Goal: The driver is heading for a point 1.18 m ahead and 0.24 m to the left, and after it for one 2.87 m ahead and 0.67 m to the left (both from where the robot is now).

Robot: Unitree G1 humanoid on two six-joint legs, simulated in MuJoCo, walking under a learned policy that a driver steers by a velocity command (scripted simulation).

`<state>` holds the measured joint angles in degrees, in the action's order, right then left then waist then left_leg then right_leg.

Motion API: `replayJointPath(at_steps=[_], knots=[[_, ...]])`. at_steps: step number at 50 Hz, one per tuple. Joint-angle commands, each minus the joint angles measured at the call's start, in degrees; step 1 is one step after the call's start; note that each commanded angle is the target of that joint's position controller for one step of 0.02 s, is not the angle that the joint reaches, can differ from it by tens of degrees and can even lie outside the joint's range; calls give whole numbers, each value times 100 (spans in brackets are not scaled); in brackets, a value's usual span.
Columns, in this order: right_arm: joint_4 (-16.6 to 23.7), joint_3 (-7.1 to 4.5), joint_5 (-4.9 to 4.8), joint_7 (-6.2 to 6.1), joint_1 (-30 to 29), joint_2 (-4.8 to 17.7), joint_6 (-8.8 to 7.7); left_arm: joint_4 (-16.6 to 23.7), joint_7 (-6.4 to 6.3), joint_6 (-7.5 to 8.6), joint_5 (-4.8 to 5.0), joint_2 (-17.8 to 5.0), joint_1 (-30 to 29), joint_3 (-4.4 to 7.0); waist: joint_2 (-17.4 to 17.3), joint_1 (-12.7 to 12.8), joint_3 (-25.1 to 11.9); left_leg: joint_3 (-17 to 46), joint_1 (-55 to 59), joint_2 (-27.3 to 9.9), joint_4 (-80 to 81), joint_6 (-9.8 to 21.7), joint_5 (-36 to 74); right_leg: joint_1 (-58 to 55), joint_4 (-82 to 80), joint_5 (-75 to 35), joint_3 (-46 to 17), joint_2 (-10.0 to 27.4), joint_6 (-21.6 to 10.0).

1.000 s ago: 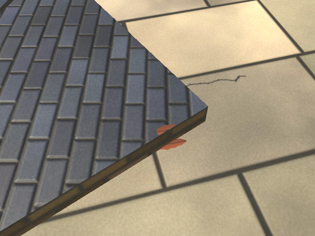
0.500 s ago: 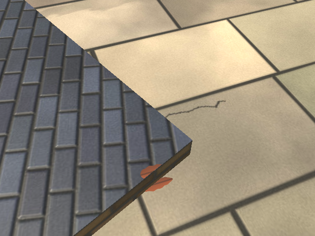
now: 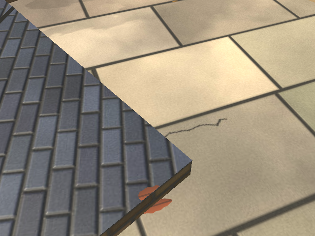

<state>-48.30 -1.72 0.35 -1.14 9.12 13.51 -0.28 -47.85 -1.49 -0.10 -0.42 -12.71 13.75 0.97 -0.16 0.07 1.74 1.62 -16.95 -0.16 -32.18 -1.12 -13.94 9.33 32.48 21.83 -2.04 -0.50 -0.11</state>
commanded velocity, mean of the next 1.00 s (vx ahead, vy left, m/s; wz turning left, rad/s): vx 0.38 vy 0.00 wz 0.15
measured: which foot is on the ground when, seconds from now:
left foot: down 0.00-0.72, up 0.74-1.00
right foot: down 0.00-0.24, up 0.26-0.68, down 0.70-1.00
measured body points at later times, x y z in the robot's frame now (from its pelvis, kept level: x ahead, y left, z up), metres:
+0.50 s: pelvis +0.13 +0.03 +0.02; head +0.15 +0.04 +0.47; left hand +0.30 +0.28 -0.09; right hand +0.10 -0.23 -0.12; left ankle +0.05 +0.12 -0.73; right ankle +0.24 -0.14 -0.67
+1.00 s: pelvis +0.39 -0.04 +0.01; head +0.39 -0.03 +0.46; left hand +0.37 +0.24 -0.12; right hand +0.55 -0.29 -0.10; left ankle +0.41 +0.12 -0.58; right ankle +0.39 -0.13 -0.73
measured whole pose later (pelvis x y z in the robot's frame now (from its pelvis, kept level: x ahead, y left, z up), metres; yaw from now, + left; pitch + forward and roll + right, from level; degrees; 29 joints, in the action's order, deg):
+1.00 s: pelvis +0.39 -0.04 +0.01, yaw +12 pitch -1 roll -3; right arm -49.3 -4.5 -1.9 -2.3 12.9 16.4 0.1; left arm -53.8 0.1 5.5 -0.6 -13.8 17.5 3.4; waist -2.4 2.2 0.9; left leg 3.5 -45.1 -6.0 -83.1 0.8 -18.0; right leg 4.2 16.1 11.2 10.6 -2.0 -2.9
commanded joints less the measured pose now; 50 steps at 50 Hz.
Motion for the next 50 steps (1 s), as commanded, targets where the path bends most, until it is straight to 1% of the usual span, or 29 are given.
replayJointPath(at_steps=[1,3,5,7,8,10,11,12,13,14,15,17,18,21,24,28,30,33,34,35,36,37,38,39,40,42,44,47,50], knots=[[88,-133,-5,-47,49,524,-19,83,-11,55,8,-623,319,157,92,17,-400,84,820,-84,199,160,1082,457,-749,-1164,-234,235,-136],[-10,-162,-48,-50,-7,543,-10,8,-8,40,75,-862,391,239,479,74,-14,-302,302,291,-234,143,-755,625,-1156,748,-628,409,-476],[128,-173,-131,-17,-366,564,-152,14,-16,112,128,-1127,513,312,951,224,641,-497,-773,305,-890,191,-1170,537,-1914,2207,-1804,1249,-1034],[224,-157,-205,55,-569,507,-381,-21,-34,259,160,-1207,468,348,1036,212,1061,-212,-1258,-31,-1051,403,-1102,423,-2121,1762,-2414,1741,-1327],[176,-160,-210,104,-483,511,-474,-10,-27,314,166,-1154,368,344,1024,121,1021,-201,-1179,-101,-732,496,-1130,256,-2004,1180,-2248,1727,-1279],[-232,-232,-207,183,324,571,-573,50,14,319,198,-1084,27,333,827,-298,577,-383,424,87,345,566,-342,627,-1516,173,-1444,1242,-921],[-472,-345,-175,192,915,808,-581,137,14,341,179,-969,-187,300,539,-549,270,-41,1298,11,518,621,-83,987,-819,-683,-904,846,-664],[-662,-514,-164,202,1587,1354,-596,341,5,408,139,-626,-326,207,-840,-691,-19,1682,2191,-877,1277,1124,-612,1841,1011,-880,101,-30,-188],[-732,-512,-130,265,2109,1479,-618,471,-26,508,155,-665,-313,219,-1682,-844,-341,3760,2932,-1921,2108,1819,-676,2857,2613,864,-73,-365,8],[-667,-355,-72,267,1676,1051,-653,433,12,571,288,-890,-204,294,-1002,-542,-59,3628,2742,-2076,2077,1822,-712,3345,3393,962,-505,-40,-118],[-533,-301,-70,259,1279,871,-669,358,64,610,337,-870,-141,293,-696,-373,161,2982,2510,-1860,2070,1645,-607,3464,3532,439,-505,228,-267],[-454,-212,-78,256,993,693,-644,351,103,624,236,-839,-325,333,-302,-262,304,2011,2252,-1534,2261,1325,75,3507,3161,-458,-299,611,-352],[-486,-165,-60,248,1036,601,-607,362,138,601,187,-778,-359,341,-381,-235,230,1614,2126,-1353,2343,1224,521,3278,2967,-719,-194,680,-307],[-626,-155,-83,165,1369,728,-519,472,215,529,127,-523,-606,286,-383,-280,211,972,2017,-1183,2466,1264,1515,3257,2341,-1096,138,658,-36],[-635,-170,-53,64,1409,931,-462,731,231,522,135,-366,-1259,193,-369,-399,375,603,1626,-1097,2624,1226,1589,3053,1183,-1748,266,573,129],[-751,-188,-129,22,1644,999,-471,944,284,534,186,-472,-1827,185,-476,-474,571,469,1374,-1192,2714,1162,1478,2453,201,-2409,264,393,92],[-792,-215,-181,5,1639,1010,-458,1049,316,566,189,-588,-1947,219,-474,-355,634,578,1614,-1356,2544,1102,1672,2415,-71,-2344,105,370,-27],[-703,-308,-163,-11,1382,1197,-416,967,296,636,155,-917,-1383,364,-575,116,151,622,1856,-1394,1656,912,3231,1413,-299,-1936,173,135,-259],[-659,-289,-119,-7,1311,1130,-386,736,242,637,154,-1109,-586,488,-552,526,-368,472,1637,-1116,723,771,3889,317,-390,-1924,296,-6,-413],[-534,-222,-40,-12,1255,974,-365,492,174,622,118,-1362,495,599,-393,984,-1142,363,685,-814,-699,568,3120,-1375,-167,-1971,-176,503,-633],[-496,-6,-44,14,2151,126,-402,334,178,582,-13,-1912,1100,711,1169,652,-2213,-56,-1383,124,-2946,190,103,-3557,-449,-934,-2469,2065,-1342],[-618,-31,-197,41,2314,289,-478,312,227,571,-15,-1493,1153,582,1601,647,-2556,647,-1907,233,-4058,211,-1948,-3277,-1518,76,-4066,2442,-1506],[-453,-203,-364,30,1772,829,-483,327,237,584,38,-1117,627,460,1149,542,-1455,646,-2361,-88,-4508,276,-1598,-2375,-1741,529,-3296,2258,-1217],[-299,-228,-358,-11,1298,898,-475,380,242,606,84,-915,109,389,734,395,-789,452,-2371,-388,-4399,339,-1060,-1458,-1872,229,-2460,2099,-1058],[-262,-251,-255,-47,1103,822,-447,361,261,639,52,-745,-279,340,461,210,-432,422,-2101,-596,-4132,346,-642,-686,-2060,-345,-1807,1848,-968],[-314,-269,-237,-46,1343,551,-294,263,277,723,-30,-571,-607,315,718,-107,-279,442,-1459,-831,-3862,346,-250,89,-2394,-956,-873,1514,-894],[-234,-280,-233,-46,1302,430,-162,149,263,782,-35,-608,-627,339,608,-192,-115,392,-1501,-857,-3829,305,-72,349,-2580,-1402,-316,1470,-1002],[-73,-288,-193,-101,1108,371,11,-94,174,719,-49,-713,-281,367,516,-149,47,346,-2381,-830,-4742,188,-43,82,-2774,-1148,-168,1755,-1246],[133,-277,-240,-152,692,329,125,-372,105,565,18,-458,126,227,383,-98,519,482,-4310,-751,-6718,161,-686,-622,-2685,-508,-199,1994,-1222]])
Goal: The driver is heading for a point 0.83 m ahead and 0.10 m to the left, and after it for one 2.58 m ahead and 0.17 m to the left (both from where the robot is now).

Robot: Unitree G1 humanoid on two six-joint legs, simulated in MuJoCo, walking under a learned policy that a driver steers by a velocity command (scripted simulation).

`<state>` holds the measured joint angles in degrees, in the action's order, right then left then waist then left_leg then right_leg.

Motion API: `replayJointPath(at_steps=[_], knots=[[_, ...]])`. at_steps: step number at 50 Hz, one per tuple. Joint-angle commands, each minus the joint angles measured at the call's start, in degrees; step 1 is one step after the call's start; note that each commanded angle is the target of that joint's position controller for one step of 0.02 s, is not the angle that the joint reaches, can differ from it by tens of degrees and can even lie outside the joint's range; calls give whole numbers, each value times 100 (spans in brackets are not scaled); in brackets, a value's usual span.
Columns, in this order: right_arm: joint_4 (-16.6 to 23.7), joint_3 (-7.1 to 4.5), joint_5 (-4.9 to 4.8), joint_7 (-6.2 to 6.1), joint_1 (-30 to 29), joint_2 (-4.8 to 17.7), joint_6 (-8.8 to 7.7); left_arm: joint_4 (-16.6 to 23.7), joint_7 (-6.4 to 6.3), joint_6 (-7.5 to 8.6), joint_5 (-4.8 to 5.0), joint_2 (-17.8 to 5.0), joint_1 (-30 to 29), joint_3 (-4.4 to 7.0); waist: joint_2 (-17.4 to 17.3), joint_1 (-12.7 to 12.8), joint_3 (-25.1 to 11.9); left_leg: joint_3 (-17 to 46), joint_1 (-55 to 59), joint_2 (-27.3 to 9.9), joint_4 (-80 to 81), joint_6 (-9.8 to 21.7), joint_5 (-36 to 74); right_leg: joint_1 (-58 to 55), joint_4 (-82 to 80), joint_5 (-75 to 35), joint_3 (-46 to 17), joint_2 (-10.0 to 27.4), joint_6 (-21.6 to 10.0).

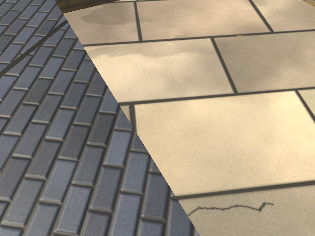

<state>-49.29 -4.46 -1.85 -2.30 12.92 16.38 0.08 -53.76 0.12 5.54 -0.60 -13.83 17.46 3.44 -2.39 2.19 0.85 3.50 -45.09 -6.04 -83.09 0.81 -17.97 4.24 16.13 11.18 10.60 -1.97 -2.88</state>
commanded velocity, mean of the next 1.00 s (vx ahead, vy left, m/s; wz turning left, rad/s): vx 0.50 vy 0.00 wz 0.09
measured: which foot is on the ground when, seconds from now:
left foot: up 0.00-0.28, down 0.30-0.90, up 0.92-1.00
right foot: down 0.00-0.30, up 0.32-0.86, down 0.88-1.00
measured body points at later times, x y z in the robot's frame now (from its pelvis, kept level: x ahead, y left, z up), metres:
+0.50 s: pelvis +0.29 +0.11 +0.09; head +0.30 +0.13 +0.54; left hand +0.41 +0.40 -0.01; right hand +0.43 -0.12 -0.03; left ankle +0.32 +0.16 -0.62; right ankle +0.27 -0.07 -0.50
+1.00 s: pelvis +0.58 +0.15 +0.11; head +0.60 +0.16 +0.55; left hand +0.71 +0.42 +0.00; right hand +0.72 -0.12 +0.01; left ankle +0.46 +0.27 -0.50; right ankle +0.64 +0.11 -0.62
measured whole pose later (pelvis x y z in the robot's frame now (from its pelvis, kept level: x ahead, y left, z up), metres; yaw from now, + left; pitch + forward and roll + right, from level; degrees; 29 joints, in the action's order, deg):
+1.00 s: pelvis +0.58 +0.15 +0.11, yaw +1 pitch +1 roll -1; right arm -41.1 -1.2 -0.4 -0.5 15.0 15.9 -6.6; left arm -38.5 1.5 4.1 0.8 -16.4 13.8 4.2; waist 0.4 1.0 0.5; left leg 3.7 -24.4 1.4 -76.0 1.1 -19.7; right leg 19.6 27.3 8.4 1.0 -9.0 -8.4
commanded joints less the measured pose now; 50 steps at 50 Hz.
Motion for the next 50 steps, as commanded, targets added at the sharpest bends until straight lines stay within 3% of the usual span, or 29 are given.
replayJointPath(at_steps=[1,4,7,8,10,13,14,15,16,17,18,19,20,21,22,23,26,28,31,37,39,42,43,44,45,46,47,48,50], knots=[[301,46,-43,-12,128,-86,82,115,-64,-62,6,-267,38,-67,501,-232,716,234,-2148,-110,-2242,-63,-421,-440,-873,406,-1364,2121,-920],[691,239,-78,144,-451,-388,-8,-148,-125,-243,-84,-170,674,-167,326,-125,827,268,-3566,-112,-3259,-86,-734,-1057,-403,-266,-1093,2182,-783],[1428,506,-54,281,-1304,-589,-124,-99,-275,-361,-87,-412,710,-154,225,-119,933,44,-4251,-193,-2639,-132,-836,-993,-363,-351,-644,2068,-519],[1656,556,24,304,-1600,-574,-168,-53,-356,-349,-102,-493,675,-147,223,-87,930,-222,-3904,-237,-2019,-189,-610,-603,-482,-439,-415,1925,-476],[1974,679,107,486,-1856,-622,-203,118,-449,-339,-81,-848,336,-79,127,-211,512,-995,-1022,-283,196,43,147,968,-1342,-1065,224,1711,-532],[1789,353,87,484,-742,-109,-253,166,-351,-284,164,-1619,257,64,1250,-961,-640,-1773,1226,807,1127,714,-317,-333,221,-8659,491,2019,-598],[1535,181,53,500,233,262,-242,257,-277,-351,198,-1735,-57,100,1494,-1453,-1146,-1540,2064,1110,2163,951,-165,-881,1428,-9546,421,2032,-467],[1330,-75,15,498,947,837,-180,353,-245,-319,264,-1633,50,86,1380,-1739,-1578,-703,3421,1227,3362,1138,273,-478,2916,-8129,237,1778,-196],[1213,-283,32,427,806,1690,-141,748,-115,-192,73,-318,640,-196,-1379,-721,-1958,3123,5044,-287,4732,2058,73,1925,5479,-56,-198,374,452],[1296,-244,228,347,1050,1411,-186,847,118,135,22,-643,217,-142,-1061,-942,-3129,5556,5584,-961,6155,2334,-331,2560,6768,833,-2028,-193,272],[1050,-94,279,400,1151,903,-302,843,215,195,324,-736,-86,0,-231,-845,-2308,5030,5143,-1049,6348,1953,-675,3122,7112,646,-2058,-57,144],[886,-18,147,472,1085,544,-383,965,205,200,306,-512,-467,-60,158,-775,-1119,4339,4232,-815,6207,1679,-727,3465,7117,694,-1847,78,44],[829,59,132,508,672,234,-459,1015,152,188,233,-334,-659,-89,553,-515,-430,3432,3308,-670,5980,1431,-337,3552,6893,531,-1787,378,-67],[823,153,244,504,321,-98,-524,1002,109,108,235,-341,-588,-79,574,-239,-278,2551,2558,-447,5921,1218,232,3097,6753,279,-1828,640,-207],[693,205,297,511,338,-288,-566,969,119,37,245,-260,-350,-102,86,-121,-281,2075,2278,-356,5950,1250,874,2921,7280,495,-1744,627,-246],[632,222,264,486,323,-328,-614,978,128,-11,272,-274,-191,-90,71,3,-298,1712,2375,-300,6206,1243,898,3075,7118,360,-1786,707,-296],[414,184,162,435,436,-105,-701,1054,121,-102,258,-264,-408,-142,252,42,33,878,2522,-203,6694,913,1024,3698,6456,-255,-2064,638,-357],[401,131,182,332,556,72,-656,1282,77,-169,200,-357,-1060,-146,196,-194,230,155,2717,-37,7138,775,1383,3904,5067,-748,-1716,537,-76],[490,161,271,183,725,233,-768,1450,97,-115,153,-407,-1410,-42,-104,-366,-229,-490,3324,92,7271,579,2921,3376,3739,-1836,-1176,287,122],[437,116,235,44,1181,467,-717,1769,286,-68,255,-238,-2051,-13,-199,-726,181,-592,4767,-338,7220,429,3133,3821,2104,-2047,-949,182,-3],[507,49,199,-20,969,663,-592,1931,400,-60,186,-318,-2023,-1,-266,-607,108,-779,4916,-550,6810,424,5157,3352,1987,-1180,-502,-14,-179],[548,-40,167,-167,863,929,-354,1958,461,-141,250,-653,-1226,131,-472,-122,-349,-863,5499,-725,5322,312,7234,2710,1506,-272,-348,-269,-516],[616,-89,160,-189,676,1103,-300,1827,411,-152,277,-907,-443,252,-380,304,-708,-945,5254,-638,4374,271,7131,1754,1131,-503,-560,-311,-684],[789,-83,177,-176,332,1154,-324,1659,324,-176,238,-1162,518,361,-49,847,-1170,-1016,4097,-362,2909,257,5754,68,847,-744,-1370,114,-942],[1068,138,348,-78,521,386,-475,1648,201,-193,194,-1580,884,459,1579,588,-1641,-907,1463,881,572,-166,534,-2150,1029,-704,-3930,1607,-1948],[1222,231,200,94,916,381,-728,1724,162,-101,112,-1329,628,339,1488,276,-2300,517,34,1179,-638,-190,-1306,-2853,183,838,-6315,2260,-2751],[1388,168,-17,208,227,716,-866,1824,100,-92,115,-861,511,253,819,487,-1515,806,-469,756,-605,-45,-836,-2330,-11,1249,-5491,1978,-2340],[1542,198,-18,273,-120,700,-931,1835,76,-76,107,-702,184,179,119,192,-693,611,-509,566,-92,52,-358,-1318,-215,851,-4668,1737,-2039],[1492,155,254,219,-6,693,-867,1992,82,-61,125,-613,-300,109,-367,-270,-196,434,42,220,888,-16,176,-96,-444,-388,-3774,1147,-1697]])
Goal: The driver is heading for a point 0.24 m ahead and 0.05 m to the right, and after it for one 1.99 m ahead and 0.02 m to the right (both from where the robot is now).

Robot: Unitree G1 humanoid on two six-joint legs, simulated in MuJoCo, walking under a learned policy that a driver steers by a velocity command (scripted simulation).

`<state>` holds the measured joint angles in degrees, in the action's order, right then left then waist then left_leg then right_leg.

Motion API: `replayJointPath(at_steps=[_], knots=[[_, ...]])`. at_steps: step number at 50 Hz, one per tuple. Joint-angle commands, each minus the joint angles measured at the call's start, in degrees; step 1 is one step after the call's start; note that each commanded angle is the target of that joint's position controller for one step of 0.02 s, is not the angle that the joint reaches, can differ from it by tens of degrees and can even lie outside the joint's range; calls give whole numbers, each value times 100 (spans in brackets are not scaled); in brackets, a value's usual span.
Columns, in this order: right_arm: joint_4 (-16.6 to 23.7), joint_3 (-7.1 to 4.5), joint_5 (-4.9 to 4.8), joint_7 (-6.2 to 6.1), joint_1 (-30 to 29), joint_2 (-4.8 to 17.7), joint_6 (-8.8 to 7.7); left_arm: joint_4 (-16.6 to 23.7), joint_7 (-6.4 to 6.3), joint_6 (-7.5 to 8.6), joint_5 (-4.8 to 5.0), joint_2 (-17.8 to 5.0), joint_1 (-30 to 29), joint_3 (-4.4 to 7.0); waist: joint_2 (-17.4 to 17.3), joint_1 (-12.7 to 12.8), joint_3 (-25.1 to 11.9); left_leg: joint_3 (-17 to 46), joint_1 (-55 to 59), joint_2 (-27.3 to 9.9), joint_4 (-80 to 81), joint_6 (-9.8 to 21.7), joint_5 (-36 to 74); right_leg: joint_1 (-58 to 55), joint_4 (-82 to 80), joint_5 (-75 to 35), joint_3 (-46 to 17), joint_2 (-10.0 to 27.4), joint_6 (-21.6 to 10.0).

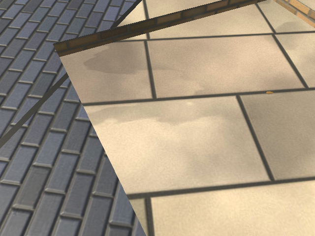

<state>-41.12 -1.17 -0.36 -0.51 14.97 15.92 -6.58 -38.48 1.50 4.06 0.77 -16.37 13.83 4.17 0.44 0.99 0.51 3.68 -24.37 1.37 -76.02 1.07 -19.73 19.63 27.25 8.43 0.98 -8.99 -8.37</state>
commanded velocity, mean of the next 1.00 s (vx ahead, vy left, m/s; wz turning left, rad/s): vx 0.12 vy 0.00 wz -0.22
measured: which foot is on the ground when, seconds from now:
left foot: up 0.00-0.32, down 0.34-1.00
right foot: down 0.00-0.34, up 0.36-0.62, down 0.64-1.00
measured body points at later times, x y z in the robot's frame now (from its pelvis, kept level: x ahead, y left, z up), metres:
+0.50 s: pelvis +0.19 +0.07 +0.00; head +0.22 +0.07 +0.45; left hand +0.36 +0.31 -0.12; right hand +0.32 -0.19 -0.09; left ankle +0.32 +0.14 -0.73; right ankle +0.10 -0.06 -0.67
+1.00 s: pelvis +0.22 +0.06 +0.01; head +0.21 +0.06 +0.46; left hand +0.33 +0.27 -0.13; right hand +0.27 -0.21 -0.11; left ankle +0.32 +0.14 -0.73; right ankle +0.14 -0.04 -0.73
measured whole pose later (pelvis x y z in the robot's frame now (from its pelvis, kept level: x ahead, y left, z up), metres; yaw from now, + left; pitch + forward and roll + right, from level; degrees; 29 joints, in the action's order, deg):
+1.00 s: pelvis +0.22 +0.06 +0.01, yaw -13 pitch -1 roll +0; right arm -45.6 -1.2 0.5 -0.4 11.6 12.7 -0.8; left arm -49.2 -1.8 -1.0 -0.3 -10.3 16.9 0.9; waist -0.4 -0.7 0.3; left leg 1.0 -18.1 2.1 -24.8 1.6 -5.7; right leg 7.0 27.1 19.1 -2.4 -1.4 -0.6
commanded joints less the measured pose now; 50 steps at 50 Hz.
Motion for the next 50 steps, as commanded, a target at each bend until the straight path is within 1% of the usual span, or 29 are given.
replayJointPath(at_steps=[1,3,5,7,8,11,12,13,15,16,17,18,19,20,21,22,24,25,26,30,32,33,34,35,36,37,38,42,50], knots=[[714,-182,125,31,-187,782,-131,503,-55,78,-45,-442,-13,51,-400,-255,-42,334,-1777,-565,275,-160,342,-1180,-1570,-1101,-2654,1761,-1188],[726,-169,166,-43,-168,738,-7,451,-67,70,-55,-572,-5,63,-270,-367,-22,141,-1707,-616,734,-390,393,-770,-1310,-2939,-2127,1636,-1054],[797,-98,252,-146,-416,541,69,345,-147,1,-47,-775,126,106,-82,-278,-114,-86,-1545,-467,1497,-528,956,-393,-1000,-4021,-1602,1310,-763],[897,-25,249,-191,-827,344,130,197,-252,-161,59,-805,333,113,215,-132,-361,-201,-1012,-238,2464,-549,1686,-111,-685,-3972,-1284,938,-368],[941,0,207,-186,-1045,275,160,137,-296,-249,110,-808,480,123,365,-20,-505,-256,-759,-79,2909,-547,2000,-108,-576,-3742,-1295,856,-203],[1001,15,61,-101,-1449,255,210,60,-399,-459,132,-783,661,114,712,192,-690,-204,-635,98,3856,-555,2304,-657,-313,-2899,-1636,1047,-46],[1026,1,52,-60,-1550,297,202,40,-421,-513,122,-740,715,100,729,241,-685,-125,-670,83,4109,-506,2286,-906,-164,-2639,-1816,1166,-52],[1016,-41,92,-1,-1542,397,163,47,-452,-548,105,-717,723,90,702,252,-734,-33,-589,80,4355,-428,2293,-1173,16,-2480,-2013,1263,-38],[914,-131,145,45,-1225,528,76,110,-486,-563,54,-676,438,62,830,36,-762,59,-189,32,4890,-210,2169,-1481,492,-2542,-2233,1341,37],[825,-158,190,52,-866,534,0,175,-449,-553,25,-630,197,37,858,-216,-938,2,547,-63,5274,-12,2743,-1388,895,-2713,-2141,1146,138],[770,-200,296,38,-432,786,-47,312,-397,-503,-77,-374,190,-56,353,-304,-1483,475,1758,-784,5062,341,4521,-993,1889,-1676,-1882,807,332],[764,-178,417,32,-352,843,14,136,-338,-455,-109,-74,1243,-129,-1065,110,-1881,1827,3231,-2102,4615,1465,7177,392,3444,2485,-1520,58,708],[586,-153,240,64,-207,584,98,45,-264,-412,-58,-297,1815,-141,-1777,274,-2259,3169,3146,-2754,4973,2047,5871,949,4040,3298,-1413,308,866],[694,-76,109,83,-419,244,147,-85,-273,-506,-17,-729,1392,-11,-926,100,-1701,2894,2574,-2361,5143,1834,4442,1055,4365,2905,-1387,575,1071],[710,-36,103,105,-544,153,220,-22,-314,-627,6,-803,866,25,-507,-5,-1284,2385,2142,-1993,5241,1519,3419,1200,4407,2594,-1150,656,1172],[722,-3,116,127,-698,103,309,7,-354,-769,-13,-695,598,11,-347,-7,-994,2023,1701,-1716,5476,1326,2419,1122,4043,2498,-1021,726,1251],[701,-39,190,121,-1058,264,432,28,-345,-913,-47,-319,490,-77,-656,156,-651,1303,663,-1200,5871,1022,1472,247,2879,2120,-608,778,1290],[735,-42,252,110,-1133,301,445,-113,-331,-907,-64,-150,606,-122,-759,174,-746,889,366,-945,5963,1016,1611,-341,2766,1744,-314,638,1336],[700,-49,254,102,-1168,277,469,-159,-305,-879,-96,5,675,-169,-900,204,-849,756,352,-903,5956,1059,1711,-604,2568,1599,-232,636,1328],[636,-12,113,63,-1080,176,518,-224,-253,-802,-144,-13,536,-171,-908,138,-771,897,525,-1017,5816,1175,1161,-956,1190,1003,-202,765,1099],[509,4,60,36,-851,118,556,-288,-225,-775,-194,21,593,-183,-844,174,-556,874,374,-881,5730,938,800,-1206,243,522,-250,782,842],[488,-5,45,34,-744,111,542,-247,-216,-756,-261,-171,519,-157,-541,66,-384,795,325,-743,5544,710,605,-1082,57,307,-588,1010,633],[558,-32,63,58,-550,168,517,-277,-230,-739,-190,-499,367,-77,228,-267,-272,457,450,-411,5455,521,163,-668,-116,580,-919,1206,322],[537,-43,87,73,-648,170,479,-313,-222,-682,-151,-312,197,-110,605,-270,-90,149,741,-211,5301,305,175,-104,-545,1504,-1162,1324,131],[492,-67,93,75,-795,193,461,-329,-224,-611,-190,-49,92,-180,602,-246,44,91,1022,-175,5197,211,450,206,-835,2001,-1268,1389,150],[448,-68,104,66,-828,130,467,-361,-237,-549,-215,20,33,-205,577,-262,94,110,1226,-195,5170,215,653,336,-937,2059,-1242,1364,262],[402,-74,103,60,-775,125,490,-371,-241,-492,-163,18,4,-213,471,-266,182,169,1293,-207,5233,246,807,339,-952,1868,-1180,1302,365],[224,-85,100,51,-696,87,481,-584,-306,-435,-120,13,289,-200,51,-171,135,234,1227,-224,5446,312,885,-125,-759,1294,-925,1113,507],[-151,-112,78,-28,-569,157,499,-918,-353,-439,-100,60,503,-206,-62,-123,-26,236,1319,-214,5513,381,1228,-521,-728,700,-727,1007,555]])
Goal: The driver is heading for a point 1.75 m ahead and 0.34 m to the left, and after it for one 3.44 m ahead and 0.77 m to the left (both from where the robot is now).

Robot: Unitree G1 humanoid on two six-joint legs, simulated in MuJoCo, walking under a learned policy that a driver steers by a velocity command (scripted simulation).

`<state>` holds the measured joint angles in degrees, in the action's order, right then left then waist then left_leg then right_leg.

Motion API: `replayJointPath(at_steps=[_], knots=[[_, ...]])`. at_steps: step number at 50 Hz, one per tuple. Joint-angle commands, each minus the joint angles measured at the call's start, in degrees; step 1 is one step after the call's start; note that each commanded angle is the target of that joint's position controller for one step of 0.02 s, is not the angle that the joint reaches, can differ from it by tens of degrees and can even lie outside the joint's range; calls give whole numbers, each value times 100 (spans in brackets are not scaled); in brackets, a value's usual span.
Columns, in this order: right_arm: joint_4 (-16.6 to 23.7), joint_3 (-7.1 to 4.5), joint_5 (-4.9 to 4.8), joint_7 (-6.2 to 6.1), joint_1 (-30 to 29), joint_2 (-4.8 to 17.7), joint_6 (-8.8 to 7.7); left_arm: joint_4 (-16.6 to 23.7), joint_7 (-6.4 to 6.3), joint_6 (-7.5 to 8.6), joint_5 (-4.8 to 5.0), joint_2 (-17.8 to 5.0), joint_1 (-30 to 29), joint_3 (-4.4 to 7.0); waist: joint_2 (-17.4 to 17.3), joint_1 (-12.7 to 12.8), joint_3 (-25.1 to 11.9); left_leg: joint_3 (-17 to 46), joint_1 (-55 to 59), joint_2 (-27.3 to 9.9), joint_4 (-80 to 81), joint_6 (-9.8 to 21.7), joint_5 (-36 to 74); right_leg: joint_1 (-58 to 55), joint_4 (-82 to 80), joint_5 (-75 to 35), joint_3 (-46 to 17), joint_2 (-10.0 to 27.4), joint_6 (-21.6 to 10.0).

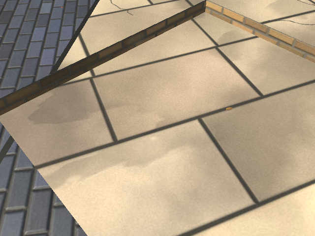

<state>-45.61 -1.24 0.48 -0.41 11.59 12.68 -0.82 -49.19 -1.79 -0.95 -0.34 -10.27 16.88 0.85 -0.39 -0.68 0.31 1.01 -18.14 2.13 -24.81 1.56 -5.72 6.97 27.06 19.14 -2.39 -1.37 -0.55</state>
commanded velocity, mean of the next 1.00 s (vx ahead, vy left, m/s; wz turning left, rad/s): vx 0.00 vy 0.00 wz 0.00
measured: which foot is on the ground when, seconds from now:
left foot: down 0.00-1.00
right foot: down 0.00-1.00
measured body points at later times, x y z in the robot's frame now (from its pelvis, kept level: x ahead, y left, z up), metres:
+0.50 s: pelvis +0.02 +0.01 +0.00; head +0.03 +0.01 +0.45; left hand +0.01 +0.24 -0.15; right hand +0.11 -0.24 -0.14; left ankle +0.08 +0.10 -0.74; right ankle -0.05 -0.12 -0.74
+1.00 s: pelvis +0.02 +0.02 +0.00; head +0.03 +0.02 +0.45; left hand -0.04 +0.23 -0.15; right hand +0.09 -0.22 -0.15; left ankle +0.08 +0.10 -0.74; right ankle -0.05 -0.12 -0.74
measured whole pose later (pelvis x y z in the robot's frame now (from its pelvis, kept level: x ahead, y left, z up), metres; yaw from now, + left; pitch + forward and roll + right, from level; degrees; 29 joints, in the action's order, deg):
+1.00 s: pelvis +0.02 +0.02 +0.00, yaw +2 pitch +0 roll +0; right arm -60.5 -0.6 -0.4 -1.7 9.9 11.1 0.5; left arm -64.9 -3.0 -0.2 0.2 -7.9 22.4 0.6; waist -0.1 -0.6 1.2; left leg 1.8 -16.2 4.4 -23.3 3.1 -6.6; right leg 3.1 22.5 19.0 -1.6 0.7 0.9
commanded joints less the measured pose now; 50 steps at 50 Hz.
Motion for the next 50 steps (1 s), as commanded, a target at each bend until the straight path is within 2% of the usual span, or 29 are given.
replayJointPath(at_steps=[1,9,26,38,50], knots=[[246,-107,-10,-50,-211,493,-71,106,-25,66,14,-547,210,126,27,40,-16,504,719,-289,389,343,-125,721,-712,-430,-370,235,-214],[-177,-106,-41,-106,-153,523,-21,-325,-46,72,34,-521,351,124,75,21,-11,498,859,-264,379,410,179,587,-769,-721,-247,184,-130],[-920,-75,-74,-137,-225,468,65,-1118,-95,82,43,-373,740,74,72,9,127,490,977,-179,459,441,135,561,-909,-637,-77,139,-18],[-1202,-46,-83,-150,-190,428,89,-1436,-122,86,48,-268,988,45,86,11,210,519,956,-143,545,445,-51,563,-949,-518,-5,123,31],[-1312,-21,-94,-143,-141,390,85,-1606,-142,87,57,-195,1186,39,103,8,267,531,903,-113,591,451,-196,554,-936,-459,23,122,63]])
